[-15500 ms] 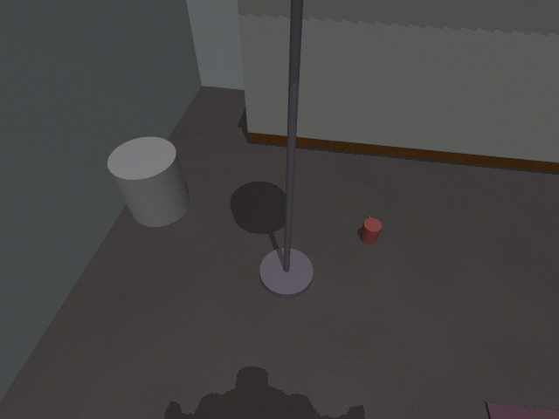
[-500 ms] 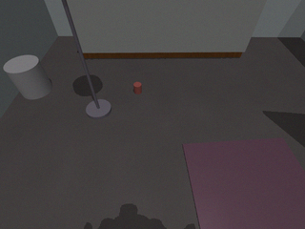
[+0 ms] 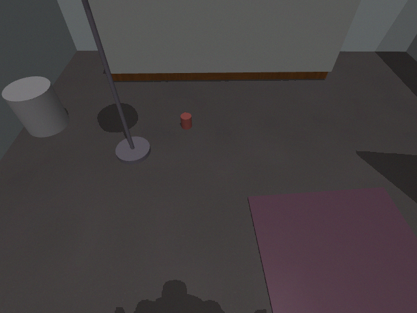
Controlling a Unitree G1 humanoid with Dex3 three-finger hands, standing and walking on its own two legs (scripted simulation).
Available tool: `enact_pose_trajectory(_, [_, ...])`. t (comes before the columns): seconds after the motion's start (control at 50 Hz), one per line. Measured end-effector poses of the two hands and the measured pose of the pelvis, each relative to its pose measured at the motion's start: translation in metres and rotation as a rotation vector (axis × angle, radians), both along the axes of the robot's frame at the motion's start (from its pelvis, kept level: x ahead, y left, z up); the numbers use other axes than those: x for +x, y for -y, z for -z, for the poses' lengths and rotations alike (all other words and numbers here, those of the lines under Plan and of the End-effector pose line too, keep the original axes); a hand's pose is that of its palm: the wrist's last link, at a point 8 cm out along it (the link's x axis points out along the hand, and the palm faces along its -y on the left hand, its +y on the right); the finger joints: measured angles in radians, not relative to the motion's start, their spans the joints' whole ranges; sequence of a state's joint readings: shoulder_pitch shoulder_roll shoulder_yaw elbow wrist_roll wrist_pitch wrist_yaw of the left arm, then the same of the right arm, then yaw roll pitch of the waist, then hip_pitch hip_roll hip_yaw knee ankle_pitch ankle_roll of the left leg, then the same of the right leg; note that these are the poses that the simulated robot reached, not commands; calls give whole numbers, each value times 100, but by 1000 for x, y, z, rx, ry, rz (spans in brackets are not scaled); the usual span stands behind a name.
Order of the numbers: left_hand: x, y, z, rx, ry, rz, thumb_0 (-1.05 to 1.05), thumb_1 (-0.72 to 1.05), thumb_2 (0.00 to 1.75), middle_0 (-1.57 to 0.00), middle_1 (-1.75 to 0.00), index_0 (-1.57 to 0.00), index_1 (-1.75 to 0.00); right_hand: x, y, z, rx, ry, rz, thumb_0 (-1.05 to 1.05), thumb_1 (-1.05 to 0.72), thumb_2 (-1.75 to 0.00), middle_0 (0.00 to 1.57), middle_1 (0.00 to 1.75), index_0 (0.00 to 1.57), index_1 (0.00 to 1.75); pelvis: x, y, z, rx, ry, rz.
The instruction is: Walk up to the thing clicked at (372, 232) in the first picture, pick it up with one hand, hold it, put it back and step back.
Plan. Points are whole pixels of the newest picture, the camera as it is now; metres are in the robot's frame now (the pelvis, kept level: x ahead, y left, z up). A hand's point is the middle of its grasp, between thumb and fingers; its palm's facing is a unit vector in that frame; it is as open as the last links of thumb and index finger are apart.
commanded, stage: stand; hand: left
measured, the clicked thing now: (186, 119) +1.48 +0.19 -0.74
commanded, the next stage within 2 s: walk up in 0.56 s
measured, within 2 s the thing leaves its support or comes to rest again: neither
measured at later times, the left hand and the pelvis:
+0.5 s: hand out of the picture +0.07 +0.26 -0.15, palm faces -0.02 -0.94 -0.35, open 7.4 cm; pelvis +0.00 +0.00 +0.00, yaw +0 degrees
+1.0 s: hand out of the picture +0.13 +0.35 -0.17, palm faces -0.02 -0.94 -0.35, open 7.4 cm; pelvis +0.10 +0.06 -0.02, yaw -1 degrees
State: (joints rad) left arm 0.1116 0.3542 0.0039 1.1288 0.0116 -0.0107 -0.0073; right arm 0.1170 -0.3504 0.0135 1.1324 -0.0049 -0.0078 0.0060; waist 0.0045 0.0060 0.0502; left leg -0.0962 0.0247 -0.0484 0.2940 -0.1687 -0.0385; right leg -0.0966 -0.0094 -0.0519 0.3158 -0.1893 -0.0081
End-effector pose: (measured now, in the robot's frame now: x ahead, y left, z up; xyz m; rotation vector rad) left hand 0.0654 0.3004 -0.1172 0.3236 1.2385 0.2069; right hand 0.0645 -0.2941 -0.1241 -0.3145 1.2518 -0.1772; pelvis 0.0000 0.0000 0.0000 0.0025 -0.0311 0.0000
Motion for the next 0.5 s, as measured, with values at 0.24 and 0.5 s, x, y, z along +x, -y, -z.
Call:
enact_pose_trajectory(0.24, [-1,0,-1,3,-3,0,0,90,90,-20,-30,-20,-30,-2,0,1,2,-6,-2,1,-90,-89,21,30,21,30,0,0,0,0,0,0])
enact_pose_trajectory(0.5, [1,2,0,2,0,4,0,90,90,-20,-30,-20,-30,2,1,0,0,5,-5,1,-90,-89,21,30,21,30,1,1,0,0,0,1])
